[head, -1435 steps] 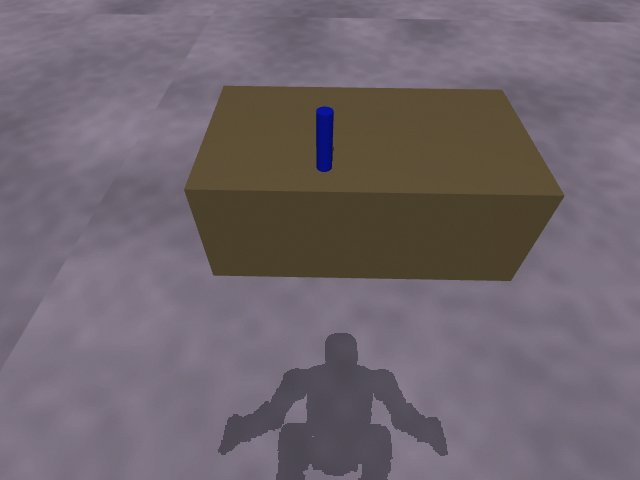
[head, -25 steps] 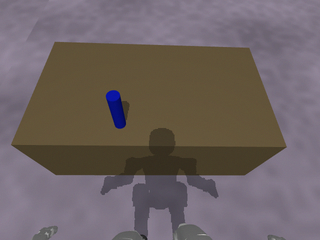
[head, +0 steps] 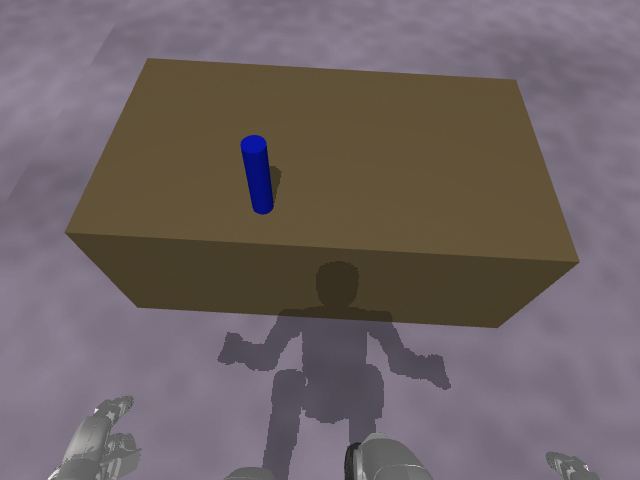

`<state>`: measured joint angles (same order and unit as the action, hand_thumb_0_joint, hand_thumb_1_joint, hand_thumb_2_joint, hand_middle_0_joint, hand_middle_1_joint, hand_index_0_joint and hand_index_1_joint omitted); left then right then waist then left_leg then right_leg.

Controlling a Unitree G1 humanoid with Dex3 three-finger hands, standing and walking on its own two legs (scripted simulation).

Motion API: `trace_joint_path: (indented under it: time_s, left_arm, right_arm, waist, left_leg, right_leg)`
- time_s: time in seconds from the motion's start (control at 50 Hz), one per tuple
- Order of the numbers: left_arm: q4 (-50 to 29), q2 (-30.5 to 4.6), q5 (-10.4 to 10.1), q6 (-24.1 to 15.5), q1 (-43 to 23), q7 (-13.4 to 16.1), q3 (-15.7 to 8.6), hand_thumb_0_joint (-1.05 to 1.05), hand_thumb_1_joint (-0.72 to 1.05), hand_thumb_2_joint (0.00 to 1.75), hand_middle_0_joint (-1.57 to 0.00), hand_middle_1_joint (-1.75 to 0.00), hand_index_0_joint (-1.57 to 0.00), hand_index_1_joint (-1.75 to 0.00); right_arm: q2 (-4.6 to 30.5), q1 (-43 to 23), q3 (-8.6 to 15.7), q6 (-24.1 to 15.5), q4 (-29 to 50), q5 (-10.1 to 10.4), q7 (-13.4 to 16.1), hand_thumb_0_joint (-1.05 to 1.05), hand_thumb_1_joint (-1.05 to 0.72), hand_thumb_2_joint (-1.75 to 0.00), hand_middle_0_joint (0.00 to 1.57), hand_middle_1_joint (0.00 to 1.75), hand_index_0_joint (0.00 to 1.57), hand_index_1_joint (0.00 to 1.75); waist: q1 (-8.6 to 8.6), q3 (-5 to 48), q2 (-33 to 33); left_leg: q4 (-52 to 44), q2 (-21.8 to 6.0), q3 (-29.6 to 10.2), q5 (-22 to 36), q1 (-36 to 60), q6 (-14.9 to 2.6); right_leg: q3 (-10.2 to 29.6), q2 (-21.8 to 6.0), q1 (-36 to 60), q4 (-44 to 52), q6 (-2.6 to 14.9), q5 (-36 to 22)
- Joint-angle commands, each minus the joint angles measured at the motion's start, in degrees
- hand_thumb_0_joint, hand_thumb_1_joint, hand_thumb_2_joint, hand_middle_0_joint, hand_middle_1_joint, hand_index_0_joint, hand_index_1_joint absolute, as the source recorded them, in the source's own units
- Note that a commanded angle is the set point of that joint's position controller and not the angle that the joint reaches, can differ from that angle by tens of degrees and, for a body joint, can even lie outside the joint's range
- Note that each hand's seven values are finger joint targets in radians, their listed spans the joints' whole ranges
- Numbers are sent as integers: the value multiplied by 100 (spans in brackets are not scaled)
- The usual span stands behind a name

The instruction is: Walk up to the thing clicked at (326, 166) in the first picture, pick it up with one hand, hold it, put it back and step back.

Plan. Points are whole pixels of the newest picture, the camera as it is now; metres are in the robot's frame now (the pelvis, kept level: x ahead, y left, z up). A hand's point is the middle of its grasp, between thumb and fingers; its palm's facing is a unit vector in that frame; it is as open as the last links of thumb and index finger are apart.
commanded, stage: step back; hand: left
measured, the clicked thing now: (258, 178) +0.69 +0.16 -0.20
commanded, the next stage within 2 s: none
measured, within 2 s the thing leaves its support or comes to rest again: neither
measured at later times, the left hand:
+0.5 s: hand out of the picture -0.03 +0.21 -0.12, palm faces -0.07 -0.91 -0.42, open 7.4 cm
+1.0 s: hand out of the picture -0.19 +0.20 -0.15, palm faces -0.04 -0.92 -0.39, open 7.4 cm
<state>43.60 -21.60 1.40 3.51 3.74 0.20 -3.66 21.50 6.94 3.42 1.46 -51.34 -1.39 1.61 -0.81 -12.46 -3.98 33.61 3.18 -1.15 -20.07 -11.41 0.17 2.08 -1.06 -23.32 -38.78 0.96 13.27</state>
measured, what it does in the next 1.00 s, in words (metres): walks backwards: right foot, then left foot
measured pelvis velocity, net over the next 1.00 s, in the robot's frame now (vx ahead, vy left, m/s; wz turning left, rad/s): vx -0.29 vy -0.07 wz -0.06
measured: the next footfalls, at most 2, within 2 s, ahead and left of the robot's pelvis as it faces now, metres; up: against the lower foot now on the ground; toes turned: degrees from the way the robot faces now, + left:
right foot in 0.34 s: -0.08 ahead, -0.16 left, +0.00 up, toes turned -1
left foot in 0.70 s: -0.16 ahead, +0.07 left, +0.00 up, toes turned -2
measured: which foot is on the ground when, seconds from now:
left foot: down 0.00-0.38, up 0.40-0.68, down 0.70-1.00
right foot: down 0.00-0.00, up 0.02-0.32, down 0.34-0.72, up 0.74-1.00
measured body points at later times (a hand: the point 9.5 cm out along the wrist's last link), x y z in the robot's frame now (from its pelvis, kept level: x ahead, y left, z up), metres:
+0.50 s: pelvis -0.12 -0.05 +0.01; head -0.07 -0.08 +0.45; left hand -0.02 +0.26 -0.09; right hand -0.02 -0.37 -0.12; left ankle -0.12 +0.12 -0.65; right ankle -0.12 -0.16 -0.72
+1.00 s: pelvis -0.29 -0.07 +0.00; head -0.23 -0.06 +0.45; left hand -0.19 +0.25 -0.12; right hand -0.17 -0.39 -0.10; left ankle -0.20 +0.07 -0.72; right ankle -0.35 -0.21 -0.69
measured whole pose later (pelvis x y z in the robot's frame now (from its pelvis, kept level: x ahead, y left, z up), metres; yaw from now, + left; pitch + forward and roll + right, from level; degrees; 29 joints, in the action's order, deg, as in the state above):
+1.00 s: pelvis -0.29 -0.07 +0.00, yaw -3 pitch -2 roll +0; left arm 47.6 -23.0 0.8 3.3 10.2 0.3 -4.1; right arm 21.6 6.2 2.4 2.4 -46.6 -2.2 0.6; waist -2.0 -9.5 -1.0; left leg 34.8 -3.0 -0.3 -10.8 -22.4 0.3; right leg 5.1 2.0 -17.3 -52.8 -1.2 29.3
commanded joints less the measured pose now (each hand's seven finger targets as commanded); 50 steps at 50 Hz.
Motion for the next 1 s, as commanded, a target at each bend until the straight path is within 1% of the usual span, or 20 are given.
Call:
trace_joint_path:
  time_s: [0.0,0.02,0.08,0.2,0.24,0.3,0.32,0.34,0.36,0.38,0.46,0.6,0.66,0.68,0.7,0.72,0.74,0.82,0.92,0.98]
  left_arm:
    - [-476,-1123,55,-11,-80,143,-428,0,90,90,-20,-30,-20,-30]
    - [-439,-1277,83,-9,-113,135,-461,0,90,90,-20,-30,-20,-30]
    - [-137,-1126,-59,-15,622,57,-488,0,90,90,-20,-30,-20,-30]
    - [-231,-971,-22,-96,522,18,-418,0,90,90,-20,-30,-20,-30]
    - [-163,-970,-31,-149,666,14,-404,0,90,90,-20,-30,-20,-30]
    - [205,-873,16,-241,1197,24,-415,0,90,90,-20,-30,-20,-30]
    - [277,-1103,78,-275,1229,34,-454,0,90,90,-20,-30,-20,-30]
    - [219,-1547,131,-296,1223,31,-551,0,90,90,-20,-30,-20,-30]
    - [25,-2070,73,-233,786,24,-638,0,90,90,-20,-30,-20,-30]
    - [-157,-2199,108,-253,473,50,-656,0,90,90,-20,-30,-20,-30]
    - [-241,-1348,86,-239,44,110,-500,0,90,90,-20,-30,-20,-30]
    - [-397,-1250,81,-181,572,223,-457,0,90,90,-20,-30,-20,-30]
    - [-486,-1297,-18,-62,242,155,-387,0,90,90,-20,-30,-20,-30]
    - [-534,-1144,-37,-23,196,126,-348,0,90,90,-20,-30,-20,-30]
    - [-550,-954,-57,-14,365,93,-289,0,90,90,-20,-30,-20,-30]
    - [-570,-1040,-99,-24,177,166,-330,0,90,90,-20,-30,-20,-30]
    - [-501,-1240,-25,-11,21,213,-419,0,90,90,-20,-30,-20,-30]
    - [-99,-1178,-94,-17,634,104,-447,0,90,90,-20,-30,-20,-30]
    - [-111,-986,-56,-165,667,83,-308,0,90,90,-20,-30,-20,-30]
    - [134,-993,-60,-262,824,110,-308,0,90,90,-20,-30,-20,-30]
  right_arm:
    - [2198,182,553,-156,553,-87,12,0,-90,-90,20,30,20,30]
    - [2005,-102,515,-211,599,-89,56,0,-90,-90,20,30,20,30]
    - [1347,-470,303,-225,740,-110,70,0,-90,-90,20,30,20,30]
    - [1429,221,368,-177,727,-45,80,0,-90,-90,20,30,20,30]
    - [1514,87,387,-137,803,-51,67,0,-90,-90,20,30,20,30]
    - [1535,23,356,-5,854,41,20,0,-90,-90,20,30,20,30]
    - [1348,-83,303,18,898,108,5,0,-90,-90,20,30,20,30]
    - [1168,-70,239,24,999,138,-2,0,-90,-90,20,30,20,30]
    - [1010,-287,218,38,1085,173,86,0,-90,-90,20,30,20,30]
    - [1221,-222,325,56,964,166,148,0,-90,-90,20,30,20,30]
    - [1116,316,207,-1,613,191,89,0,-90,-90,20,30,20,30]
    - [964,406,160,-126,704,37,94,0,-90,-90,20,30,20,30]
    - [1029,916,264,-140,433,-15,51,0,-90,-90,20,30,20,30]
    - [1126,928,305,-140,426,-72,56,0,-90,-90,20,30,20,30]
    - [1619,815,427,-139,479,-135,52,0,-90,-90,20,30,20,30]
    - [2123,344,459,-120,644,-120,-12,0,-90,-90,20,30,20,30]
    - [2253,164,509,-144,743,-126,8,0,-90,-90,20,30,20,30]
    - [1328,-305,259,-157,841,-149,38,0,-90,-90,20,30,20,30]
    - [1371,50,297,-43,812,-81,13,0,-90,-90,20,30,20,30]
    - [1498,120,297,107,762,-66,-47,0,-90,-90,20,30,20,30]
  waist:
    - [425,1318,1934]
    - [263,1129,1583]
    - [-231,1149,1090]
    - [213,1366,1398]
    - [143,1594,1561]
    - [-24,1893,1428]
    - [-76,1963,1164]
    - [-66,1826,-7]
    - [-220,1455,-1286]
    - [-212,1111,-1340]
    - [128,1188,-541]
    - [-175,1649,-772]
    - [113,1824,-407]
    - [89,1781,-165]
    - [7,1778,1040]
    - [67,1531,1771]
    - [244,1305,1896]
    - [-247,1114,1018]
    - [68,1491,1546]
    - [162,1888,1701]
  left_leg:
    - [-1720,-2952,-2879,2073,-483,-1712]
    - [-1618,-2920,-2753,2227,-685,-1780]
    - [-991,-1697,-941,3398,101,-1170]
    - [-556,-1711,-866,3321,997,-1377]
    - [-260,-1689,-747,3207,866,-1268]
    - [479,-1348,-479,3049,524,-953]
    - [613,-1174,-478,2328,-166,-666]
    - [1243,-593,-317,1074,-1260,-315]
    - [2359,219,-120,-1396,-1598,-69]
    - [3290,31,-652,-1841,-1257,-27]
    - [3576,380,-745,-858,-1666,-3]
    - [970,-186,-256,-978,-1471,60]
    - [-1012,-98,140,882,-263,-81]
    - [-1147,-365,-302,1316,87,-203]
    - [-1210,-1504,-1862,2055,530,-661]
    - [-1426,-2417,-2664,2337,-270,-1443]
    - [-1642,-2849,-3249,2030,-1136,-1912]
    - [-1067,-1640,-1151,2641,-625,-1250]
    - [-559,-1696,-1051,2928,681,-1392]
    - [-144,-1483,-862,2892,744,-1189]
  right_leg:
    - [751,641,-168,-2293,-81,2430]
    - [971,440,-113,-2935,-66,2163]
    - [945,759,-616,-3374,-31,1465]
    - [538,444,-483,-1623,-353,1630]
    - [238,121,169,-277,-265,1471]
    - [-296,309,1217,1852,-117,-197]
    - [89,111,1742,1625,1,-738]
    - [1438,-690,1938,1477,307,-1183]
    - [2578,-1803,876,1893,1331,-1316]
    - [3070,-2204,-39,1964,1673,-1496]
    - [932,-945,891,1183,954,-2333]
    - [1181,-1309,2281,609,1134,-3168]
    - [867,-1037,1621,-2,767,-2378]
    - [887,-871,1054,-74,539,-1514]
    - [458,-155,-52,-930,213,126]
    - [152,554,-270,-1983,39,2203]
    - [704,472,55,-2969,-6,2535]
    - [801,717,-293,-3613,-28,1573]
    - [325,226,-154,-1234,-298,1748]
    - [-185,223,580,624,-225,1151]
